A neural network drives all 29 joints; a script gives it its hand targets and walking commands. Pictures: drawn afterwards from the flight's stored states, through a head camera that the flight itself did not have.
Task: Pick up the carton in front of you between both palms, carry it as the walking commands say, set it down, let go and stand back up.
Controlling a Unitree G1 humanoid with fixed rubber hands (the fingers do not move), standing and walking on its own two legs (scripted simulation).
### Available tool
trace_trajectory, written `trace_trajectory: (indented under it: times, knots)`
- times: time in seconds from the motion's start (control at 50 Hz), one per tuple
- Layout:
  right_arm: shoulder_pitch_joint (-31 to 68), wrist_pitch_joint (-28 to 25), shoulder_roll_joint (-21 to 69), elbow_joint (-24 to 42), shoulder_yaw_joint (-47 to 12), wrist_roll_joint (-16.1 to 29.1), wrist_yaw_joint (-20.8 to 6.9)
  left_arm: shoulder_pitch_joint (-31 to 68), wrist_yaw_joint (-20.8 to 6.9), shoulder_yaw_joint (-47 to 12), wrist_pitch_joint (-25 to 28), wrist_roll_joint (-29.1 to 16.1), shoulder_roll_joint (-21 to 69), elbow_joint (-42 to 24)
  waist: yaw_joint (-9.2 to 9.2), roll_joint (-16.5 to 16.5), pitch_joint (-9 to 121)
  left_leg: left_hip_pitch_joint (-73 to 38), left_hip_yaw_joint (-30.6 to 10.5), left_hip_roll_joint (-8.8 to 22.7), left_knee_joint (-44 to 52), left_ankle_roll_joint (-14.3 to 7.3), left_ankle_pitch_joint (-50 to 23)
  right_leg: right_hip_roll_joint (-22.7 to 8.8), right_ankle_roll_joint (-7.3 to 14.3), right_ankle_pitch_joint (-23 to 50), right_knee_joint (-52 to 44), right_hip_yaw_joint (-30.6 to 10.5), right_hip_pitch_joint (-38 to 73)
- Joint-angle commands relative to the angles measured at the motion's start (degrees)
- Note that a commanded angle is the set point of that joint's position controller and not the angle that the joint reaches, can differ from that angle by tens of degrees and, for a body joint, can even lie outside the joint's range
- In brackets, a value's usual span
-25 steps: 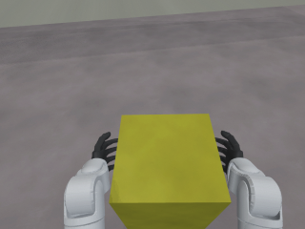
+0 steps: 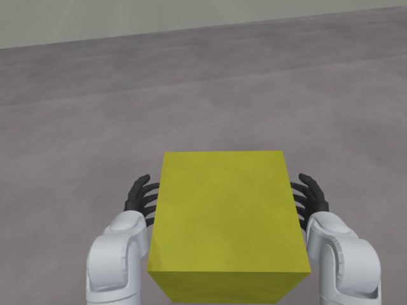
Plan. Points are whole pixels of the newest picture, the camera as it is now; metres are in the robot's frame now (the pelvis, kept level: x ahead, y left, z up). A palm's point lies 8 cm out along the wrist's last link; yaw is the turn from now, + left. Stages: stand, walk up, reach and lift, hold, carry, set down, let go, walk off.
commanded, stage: carry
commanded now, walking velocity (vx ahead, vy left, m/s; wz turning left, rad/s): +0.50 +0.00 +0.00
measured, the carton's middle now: (223, 232) +0.27 +0.00 +0.02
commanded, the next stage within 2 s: none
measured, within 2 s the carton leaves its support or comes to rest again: neither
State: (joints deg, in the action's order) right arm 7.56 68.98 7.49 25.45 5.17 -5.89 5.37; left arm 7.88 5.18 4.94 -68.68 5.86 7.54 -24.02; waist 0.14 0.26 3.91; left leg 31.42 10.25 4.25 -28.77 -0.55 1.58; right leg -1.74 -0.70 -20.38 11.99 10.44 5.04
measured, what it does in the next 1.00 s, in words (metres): walks ahead: left foot, then right foot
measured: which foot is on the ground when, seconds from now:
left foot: up 0.00-0.02, down 0.04-0.54, up 0.56-0.86, down 0.88-1.00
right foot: down 0.00-0.08, up 0.10-0.52, down 0.54-1.00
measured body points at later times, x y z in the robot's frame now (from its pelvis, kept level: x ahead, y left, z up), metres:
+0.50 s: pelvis +0.33 +0.01 +0.00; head +0.34 +0.02 +0.45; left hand +0.61 +0.16 +0.09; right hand +0.61 -0.14 +0.09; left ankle +0.17 +0.10 -0.73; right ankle +0.48 -0.11 -0.71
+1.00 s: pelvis +0.57 +0.00 +0.00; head +0.56 +0.01 +0.45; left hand +0.84 +0.16 +0.09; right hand +0.84 -0.15 +0.10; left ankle +0.57 +0.11 -0.73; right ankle +0.51 -0.09 -0.73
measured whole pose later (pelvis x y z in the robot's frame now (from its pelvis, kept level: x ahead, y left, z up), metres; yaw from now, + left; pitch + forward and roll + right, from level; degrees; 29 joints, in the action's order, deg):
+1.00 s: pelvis +0.57 +0.00 +0.00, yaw +0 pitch +3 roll +0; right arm 8.7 67.8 7.6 20.3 5.4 -6.3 4.8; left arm 8.3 5.2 6.0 -68.6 6.6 7.5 -20.9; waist -0.2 -1.5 5.5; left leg 16.5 9.8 3.2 -26.2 -0.6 12.4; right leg -3.2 0.3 -18.3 25.9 11.1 -10.3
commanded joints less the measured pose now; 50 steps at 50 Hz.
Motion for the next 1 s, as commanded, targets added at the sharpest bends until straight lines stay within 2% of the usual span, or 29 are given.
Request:
trace_trajectory:
  times: [0.0, 0.02, 0.04, 0.06, 0.08, 0.12, 0.14, 0.18, 0.28, 0.36, 0.44, 0.48, 0.5, 0.52, 0.54, 0.56, 0.58, 0.6, 0.62, 0.64, 0.66, 0.68, 0.72, 0.76, 0.8, 0.84, 0.88, 0.92, 0.98]
  knots:
    - [24.5, 1.4, 47.7, 0.6, -40.4, 22.9, -14.5, 24.0, -14.5, -38.4, -1.5, -21.8, 46.5, -2.8, 0.13, -8.6, 11.4, -16.3, 5.5, -5.0, 4.9, -0.9, 0.2, -9.2, 3.3, 47.3, 13.6, 2.7, 1.3]
    - [24.4, 1.8, 47.1, -0.3, -39.5, 22.7, -14.6, 25.0, -14.5, -38.5, -1.9, -21.7, 46.0, -2.8, 1.19, -5.5, 15.0, -28.1, 4.9, -4.5, 4.4, -0.9, 4.3, -7.2, 2.2, 41.6, 24.0, 3.5, -5.0]
    - [24.4, 1.9, 46.3, -1.3, -38.6, 22.1, -14.9, 26.6, -14.4, -38.9, -2.5, -22.2, 45.8, -3.3, 1.62, 5.2, 19.5, -40.5, -15.5, 9.1, 6.1, -5.2, 9.5, -4.1, 0.1, 25.4, 39.6, 2.0, -18.7]
    - [23.3, 1.6, 47.2, -4.0, -38.0, 22.1, -15.0, 27.2, -14.6, -39.5, -3.0, -22.4, 46.3, -3.5, 1.80, 19.3, 22.0, -49.4, -38.2, 19.3, 14.4, -12.7, 10.5, 3.8, -1.1, -2.1, 54.6, -2.2, -35.2]
    - [23.9, 1.5, 48.7, -3.8, -38.2, 22.4, -15.2, 27.7, -14.7, -39.8, -2.7, -22.5, 47.4, -1.9, 1.20, 14.5, 20.3, -48.2, -36.4, 20.4, 15.4, -13.1, 2.8, 1.3, 0.3, -6.6, 62.4, -8.8, -40.6]
    - [25.9, 0.7, 52.8, -3.2, -38.8, 22.9, -15.5, 29.5, -15.0, -40.6, -1.5, -23.2, 51.5, -1.0, 1.03, 4.9, 18.5, -41.4, -24.4, 17.0, 13.3, -10.1, -8.6, -3.9, 2.2, -1.9, 60.3, -10.8, -41.5]
    - [27.7, 0.3, 54.2, -2.4, -39.4, 23.3, -15.6, 30.1, -15.1, -40.9, -0.9, -23.4, 53.3, -1.0, 0.68, 3.3, 18.0, -38.2, -20.6, 15.8, 14.5, -8.1, -7.7, -5.4, 2.1, 1.2, 55.5, -11.1, -39.9]
    - [28.4, -0.4, 55.4, -1.3, -39.8, 23.8, -15.9, 30.0, -14.8, -41.6, 0.1, -23.4, 55.4, -1.0, 0.49, 5.2, 18.0, -35.3, -15.4, 13.7, 16.8, -6.4, -2.9, -5.1, 1.5, 5.0, 50.3, -9.0, -37.5]
    - [26.6, -0.8, 53.5, 0.7, -39.8, 24.2, -16.2, 27.9, -13.4, -42.2, 1.2, -22.6, 54.7, -2.7, 0.61, 7.3, 14.5, -37.6, -8.8, 11.7, 19.6, -7.4, -4.1, -4.6, -0.6, 10.7, 36.6, -4.7, -42.2]
    - [24.1, 0.1, 50.1, 0.2, -38.7, 23.1, -15.9, 26.2, -13.1, -41.7, -0.1, -22.4, 51.9, -2.9, 0.81, 7.2, 10.5, -39.5, -5.1, 9.6, 18.9, -6.7, -10.5, -3.4, -0.7, 16.1, 25.4, -1.8, -42.4]
    - [23.2, 1.0, 48.5, -1.9, -38.0, 21.7, -15.5, 26.3, -13.8, -41.0, -1.5, -22.6, 50.1, -1.5, 1.09, 8.2, 6.3, -40.5, -2.6, 9.2, 17.6, -5.7, -18.5, -1.5, 1.1, 19.8, 16.9, 0.9, -39.0]
    - [23.6, 1.2, 48.5, -2.4, -38.2, 21.4, -15.4, 26.2, -14.2, -40.4, -1.9, -22.8, 49.9, -0.4, 0.53, 8.9, 7.3, -40.8, 0.0, 8.5, 10.4, -3.6, -31.6, 0.9, 1.8, 21.4, 13.9, 3.4, -31.7]
    - [24.1, 1.3, 48.6, -2.5, -38.3, 21.4, -15.4, 25.4, -14.3, -40.1, -1.9, -22.7, 50.0, 0.6, -0.53, 8.2, 10.1, -39.0, 3.1, 6.7, 2.2, -1.5, -35.3, 3.4, 1.7, 24.1, 10.4, 5.9, -22.8]
    - [24.3, 1.2, 48.6, -2.8, -38.5, 21.6, -15.5, 25.8, -14.6, -39.9, -1.7, -22.5, 50.0, 0.9, -1.17, 6.0, 13.1, -33.0, 4.1, 4.8, -7.0, 0.6, -29.8, 2.3, 1.6, 28.5, 8.4, 4.9, -11.7]
    - [25.5, 1.2, 48.6, -2.5, -39.0, 21.8, -15.6, 25.6, -14.8, -39.3, -1.7, -22.3, 49.9, 1.3, -2.00, -2.0, 19.1, -21.9, 2.8, 2.7, -19.9, 2.4, -8.1, -9.4, 3.6, 45.2, 12.8, -7.5, 2.7]
    - [26.0, 1.4, 49.8, -2.6, -39.9, 22.5, -15.6, 25.1, -15.1, -38.7, -1.2, -22.2, 50.1, 4.0, -2.18, -14.7, 25.0, -3.6, -1.3, -5.1, -37.3, 4.5, 23.9, -23.2, 14.8, 58.1, 12.4, -28.0, 19.2]
    - [24.5, 1.0, 50.0, -3.5, -39.8, 22.0, -15.6, 22.7, -15.2, -38.8, -0.5, -22.7, 51.7, 4.6, -1.57, -14.0, 26.0, -1.1, -7.6, -4.9, -44.8, 3.4, 30.2, -24.0, 17.3, 58.7, 8.6, -28.4, 14.9]
    - [26.3, 0.2, 52.0, -3.0, -40.4, 22.1, -15.8, 23.6, -15.3, -39.2, 0.4, -22.8, 54.0, 3.9, -1.50, -12.1, 24.5, 0.7, -9.6, -2.9, -44.6, 1.9, 29.0, -21.7, 16.0, 59.4, 8.7, -22.8, 12.0]
    - [27.8, -0.5, 54.1, -2.6, -41.0, 22.7, -15.9, 24.7, -15.4, -39.4, 1.1, -22.9, 56.1, 2.9, -1.37, -6.8, 23.1, 0.6, -11.0, -0.4, -39.9, 1.0, 26.8, -20.4, 13.6, 57.6, 8.0, -18.7, 8.7]
    - [28.7, -1.2, 55.6, -2.1, -41.7, 23.4, -15.9, 25.8, -15.3, -39.8, 1.8, -23.3, 57.8, 2.1, -1.10, -4.7, 21.3, -1.8, -11.2, 1.6, -32.1, 0.8, 23.9, -18.9, 10.9, 55.3, 6.4, -14.9, 4.5]
    - [28.6, -1.9, 56.8, -1.5, -42.3, 23.7, -15.8, 26.1, -15.3, -40.1, 2.4, -23.5, 58.7, 1.4, -0.80, -4.5, 21.2, -5.6, -10.3, 1.9, -23.8, 0.9, 22.1, -16.6, 8.7, 50.3, 5.0, -11.5, 1.6]
    - [27.5, -2.5, 57.5, -1.2, -42.6, 23.6, -15.6, 26.2, -15.4, -40.3, 2.9, -23.7, 59.1, 0.5, -0.69, -5.0, 21.1, -9.1, -8.3, 0.7, -17.8, 1.4, 21.7, -15.4, 8.2, 48.6, 4.3, -8.9, -0.6]
    - [24.2, -3.4, 57.8, -1.2, -42.8, 22.9, -15.1, 24.6, -15.5, -40.7, 3.5, -23.7, 58.6, -0.3, -0.44, -6.4, 22.0, -13.1, -6.1, -0.8, -8.3, 1.9, 21.3, -14.8, 9.1, 49.6, 5.2, -5.8, -1.4]
    - [22.6, -3.8, 56.9, -0.3, -42.9, 22.2, -14.7, 22.1, -15.7, -40.8, 3.8, -23.5, 57.3, -0.5, -0.77, -8.8, 22.3, -14.4, -3.7, -1.4, -2.6, 2.2, 15.0, -14.3, 8.8, 51.2, 6.8, -3.7, -0.8]
    - [22.4, -3.8, 56.0, 0.8, -43.1, 22.1, -14.7, 21.7, -15.7, -41.0, 3.9, -23.3, 56.0, -1.5, -0.55, -8.5, 22.0, -18.9, -1.9, -0.9, 4.2, 2.3, 4.1, -12.4, 6.9, 45.8, 9.2, -1.2, -3.3]
    - [23.8, -3.3, 54.6, 2.4, -43.0, 22.6, -15.0, 22.9, -15.6, -41.1, 3.7, -23.0, 54.4, -2.8, -0.30, -5.9, 20.2, -25.0, -2.5, 2.3, 9.5, 2.2, -7.8, -10.2, 3.5, 32.5, 11.1, -0.9, -8.8]
    - [24.8, -2.0, 51.8, 1.6, -42.0, 22.8, -15.4, 23.9, -15.3, -41.0, 2.5, -22.6, 52.2, -3.2, -0.60, 0.6, 20.1, -28.6, -7.0, 9.0, 4.4, 0.7, -21.8, -7.1, 0.6, 19.9, 12.2, -1.9, -13.5]
    - [23.4, -1.1, 50.8, -1.6, -40.5, 22.4, -15.5, 25.5, -15.1, -40.8, 0.5, -22.8, 50.2, -3.1, -0.25, 4.4, 17.8, -25.1, -7.6, 9.0, 3.7, -0.3, -21.0, -7.8, -0.2, 21.4, 12.8, -3.4, -11.6]
    - [21.4, 0.4, 49.1, -6.0, -38.4, 21.3, -15.4, 24.4, -15.1, -39.8, -1.3, -22.3, 48.6, 1.0, -0.26, 3.6, 17.1, -25.5, -6.7, 7.6, 1.4, -0.3, -29.2, -7.6, -0.8, 31.0, 15.6, -3.6, -11.2]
